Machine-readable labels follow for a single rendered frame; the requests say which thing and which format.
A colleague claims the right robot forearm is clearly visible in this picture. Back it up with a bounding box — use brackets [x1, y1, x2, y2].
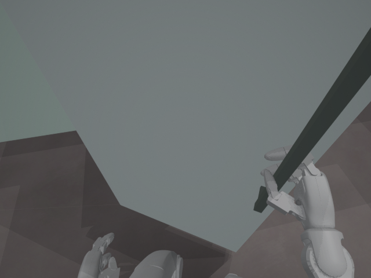
[300, 228, 354, 278]

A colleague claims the left robot thigh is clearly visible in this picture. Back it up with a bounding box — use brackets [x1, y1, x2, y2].
[129, 250, 183, 278]

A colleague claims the handle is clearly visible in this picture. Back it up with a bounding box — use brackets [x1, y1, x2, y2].
[253, 28, 371, 213]

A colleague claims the fridge door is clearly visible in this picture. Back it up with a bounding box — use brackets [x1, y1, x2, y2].
[0, 0, 371, 252]

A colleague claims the robot left hand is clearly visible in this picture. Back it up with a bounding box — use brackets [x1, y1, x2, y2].
[78, 233, 120, 278]

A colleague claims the robot right hand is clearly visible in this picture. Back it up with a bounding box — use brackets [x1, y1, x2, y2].
[260, 145, 335, 230]

